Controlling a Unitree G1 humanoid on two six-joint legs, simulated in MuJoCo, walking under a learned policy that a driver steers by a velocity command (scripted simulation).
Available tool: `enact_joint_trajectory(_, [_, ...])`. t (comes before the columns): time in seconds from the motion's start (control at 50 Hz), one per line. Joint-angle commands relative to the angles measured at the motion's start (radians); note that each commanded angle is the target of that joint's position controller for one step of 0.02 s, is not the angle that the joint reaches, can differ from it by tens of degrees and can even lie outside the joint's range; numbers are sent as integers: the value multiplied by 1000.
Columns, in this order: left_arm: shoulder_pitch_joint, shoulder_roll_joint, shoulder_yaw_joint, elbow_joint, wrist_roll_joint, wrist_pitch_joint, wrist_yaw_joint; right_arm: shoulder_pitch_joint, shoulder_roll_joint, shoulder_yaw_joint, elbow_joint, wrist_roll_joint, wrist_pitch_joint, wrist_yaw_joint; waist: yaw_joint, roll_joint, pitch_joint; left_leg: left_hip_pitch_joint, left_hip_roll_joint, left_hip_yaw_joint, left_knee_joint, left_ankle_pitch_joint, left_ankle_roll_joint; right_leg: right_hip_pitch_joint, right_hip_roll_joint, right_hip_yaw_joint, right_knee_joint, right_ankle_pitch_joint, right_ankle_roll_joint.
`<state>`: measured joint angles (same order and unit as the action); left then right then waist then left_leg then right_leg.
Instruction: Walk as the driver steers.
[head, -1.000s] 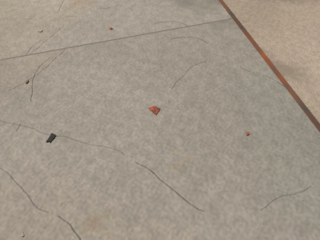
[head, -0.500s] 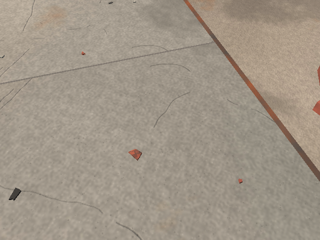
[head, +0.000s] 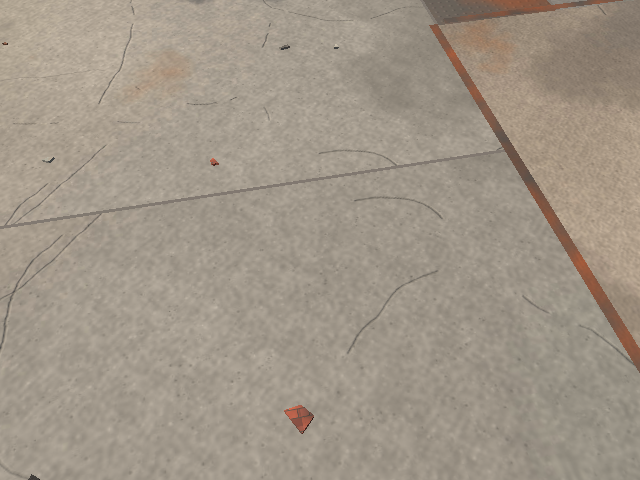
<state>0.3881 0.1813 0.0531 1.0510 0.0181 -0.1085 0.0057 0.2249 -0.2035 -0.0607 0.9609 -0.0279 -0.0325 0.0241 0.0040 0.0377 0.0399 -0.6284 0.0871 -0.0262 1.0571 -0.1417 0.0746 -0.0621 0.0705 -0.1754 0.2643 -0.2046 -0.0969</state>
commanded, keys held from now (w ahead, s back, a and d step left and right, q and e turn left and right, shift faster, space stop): w+q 0.90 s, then w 0.10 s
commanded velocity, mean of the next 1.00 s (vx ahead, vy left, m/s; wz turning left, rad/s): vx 0.50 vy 0.00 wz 0.53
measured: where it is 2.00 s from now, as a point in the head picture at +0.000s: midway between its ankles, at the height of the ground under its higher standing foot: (203, 371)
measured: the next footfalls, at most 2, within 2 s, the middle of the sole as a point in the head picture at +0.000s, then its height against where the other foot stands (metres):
left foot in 0.28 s outside the picture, level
right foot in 0.82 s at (314, 406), level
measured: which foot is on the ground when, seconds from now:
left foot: up 0.00-0.26, down 0.28-0.84, up 0.86-1.00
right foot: down 0.00-0.28, up 0.30-0.80, down 0.82-1.00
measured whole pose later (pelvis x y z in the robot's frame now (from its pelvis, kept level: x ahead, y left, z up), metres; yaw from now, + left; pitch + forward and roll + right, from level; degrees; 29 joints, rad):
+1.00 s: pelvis +0.55 +0.11 -0.01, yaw +34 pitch +1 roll -1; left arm 0.22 0.25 0.04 0.78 0.03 -0.08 0.00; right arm 0.28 -0.30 -0.07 0.81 -0.03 -0.03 0.03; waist -0.02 0.05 0.04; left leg -0.45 -0.03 -0.05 1.15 -0.34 0.07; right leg -0.27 0.02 -0.09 0.43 -0.18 -0.04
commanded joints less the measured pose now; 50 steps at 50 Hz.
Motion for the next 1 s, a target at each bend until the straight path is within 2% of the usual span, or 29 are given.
enact_joint_trajectory(0.02, [24,84,6,-46,-1,-19,6,-41,-14,3,-62,5,1,11,-11,-95,65,-45,3,35,-110,120,-10,-56,-262,92,-143,358,-23])
enact_joint_trajectory(0.12, [107,104,4,-24,-2,-14,24,-206,1,20,-130,4,-4,19,35,-101,79,-13,-31,141,-366,159,11,72,-288,9,-106,517,-13])
enact_joint_trajectory(0.16, [121,117,6,-16,1,-7,32,-221,-10,16,-145,0,-5,20,29,-104,72,12,-58,169,-415,98,38,145,-309,-19,-49,664,-11])
enact_joint_trajectory(0.22, [89,156,18,-24,7,9,45,-111,-45,-3,-124,-5,-4,12,-35,-149,-6,158,-141,213,-430,-52,104,208,-332,-63,164,1041,-7])
enact_joint_trajectory(0.24, [75,170,23,-33,10,17,44,-25,-66,-15,-99,-6,-6,9,-71,-154,-56,249,-169,212,-455,-90,130,200,-336,-67,307,1057,-14])
enact_joint_trajectory(0.26, [58,181,27,-46,6,24,38,95,-95,-31,-63,-14,-13,6,-127,-133,-118,415,-188,188,-538,-73,160,127,-326,-78,510,944,-4])
enact_joint_trajectory(0.28, [35,171,25,-81,-1,23,28,215,-177,-61,-41,-28,-16,-5,-189,-45,-200,639,-41,-25,-604,-147,220,-83,-291,-84,819,614,22])
enact_joint_trajectory(0.3, [50,80,14,-158,-16,15,5,165,-270,-85,-70,-12,-5,-9,-102,220,-270,927,250,-611,-707,-95,388,-547,-38,-16,1215,-314,85])
enact_joint_trajectory(0.32, [-64,150,22,-191,-6,1,-3,180,-264,-81,-71,7,9,-12,-130,26,-253,901,251,-649,-779,-82,393,-677,-65,193,1249,-263,72])
enact_joint_trajectory(0.34, [-123,136,16,-217,-14,-13,-8,122,-221,-69,-69,12,9,-20,-98,-14,-133,796,237,-519,-797,-50,352,-719,-121,212,1185,-171,66])
enact_joint_trajectory(0.36, [-107,136,17,-207,-15,-18,-5,81,-165,-55,-69,14,4,-21,-48,-94,-48,655,196,-426,-822,68,299,-663,-158,206,1072,-119,68])
enact_joint_trajectory(0.38, [-111,131,18,-210,2,-4,-3,50,-140,-45,-72,18,-6,-26,-11,-107,-21,570,139,-348,-828,159,261,-603,-181,213,995,-111,80])
enact_joint_trajectory(0.4, [-81,118,15,-204,21,18,-4,30,-125,-38,-79,23,-17,-30,16,-91,-24,514,97,-286,-836,222,242,-541,-188,211,952,-106,95])
enact_joint_trajectory(0.44, [-80,108,14,-216,34,53,-13,60,-143,-37,-74,32,-38,-28,30,-62,-32,480,58,-240,-839,326,234,-515,-187,194,885,-102,120])
enact_joint_trajectory(0.5, [-192,110,12,-267,32,71,-19,123,-179,-44,-71,32,-43,-25,4,-23,-10,473,22,-219,-853,351,203,-577,-186,169,766,2,148])
enact_joint_trajectory(0.58, [-352,123,8,-332,25,76,-24,217,-181,-43,-72,30,-35,-24,-59,14,-3,563,9,-249,-837,367,152,-661,-164,168,607,133,154])
enact_joint_trajectory(0.7, [-522,128,-11,-415,14,59,-33,294,-195,-43,-82,15,-29,-37,-113,37,10,699,28,-311,-765,449,156,-672,-103,170,408,160,128])
enact_joint_trajectory(0.74, [-508,145,-12,-429,9,49,-32,275,-211,-47,-95,11,-30,-45,-91,50,8,702,42,-337,-730,490,137,-587,-87,184,330,143,105])
enact_joint_trajectory(0.76, [-454,159,-8,-420,6,44,-29,239,-222,-49,-107,10,-31,-47,-58,56,-2,668,38,-335,-701,536,115,-484,-71,185,285,116,90])
enact_joint_trajectory(0.78, [-361,183,1,-395,4,38,-20,199,-236,-52,-120,10,-34,-44,-12,59,-38,622,21,-325,-628,645,89,-331,-41,176,259,75,72])
enact_joint_trajectory(0.8, [-225,211,13,-356,3,29,-8,176,-246,-54,-126,14,-41,-35,50,29,-110,588,-20,-301,-478,700,66,-151,-28,165,211,93,52])
enact_joint_trajectory(0.82, [-75,252,27,-333,19,17,7,164,-219,-47,-142,25,-49,-23,118,-16,-216,461,-77,-271,-257,529,47,94,-140,262,191,55,17])
enact_joint_trajectory(0.84, [28,335,42,-339,47,19,23,219,-106,-20,-178,49,-53,-22,112,-193,-362,244,-179,-161,45,-63,22,342,-432,585,174,-39,-41])
enact_joint_trajectory(0.86, [-29,356,53,-341,36,36,14,304,-142,-24,-198,46,-44,-27,33,-362,-417,63,-231,-106,211,-420,16,362,-546,982,43,-86,-139])
enact_joint_trajectory(0.88, [-118,246,35,-363,24,46,9,265,-186,-29,-161,15,-23,-33,6,-164,-239,4,-140,-107,271,-323,16,203,-504,869,28,-223,-128])
enact_joint_trajectory(0.9, [-170,169,15,-366,15,46,5,191,-180,-27,-165,5,-18,-22,12,-61,-114,15,-107,-88,225,-240,8,60,-439,692,3,-198,-104])
enact_joint_trajectory(0.92, [-179,148,7,-354,20,42,3,166,-155,-23,-171,3,-14,-12,-3,-61,-62,42,-83,-81,175,-205,2,-25,-386,575,-29,-104,-80])
enact_joint_trajectory(0.94, [-157,149,5,-332,18,34,3,152,-142,-21,-179,-10,-6,-2,-11,-104,-35,63,-66,-79,140,-195,-4,-78,-352,491,-47,-13,-73])
enact_joint_trajectory(1.0, [-101,161,8,-290,4,0,-13,148,-118,-13,-188,-12,12,15,-28,-134,-44,78,-72,-74,95,-170,-10,-104,-326,371,-72,203,-84])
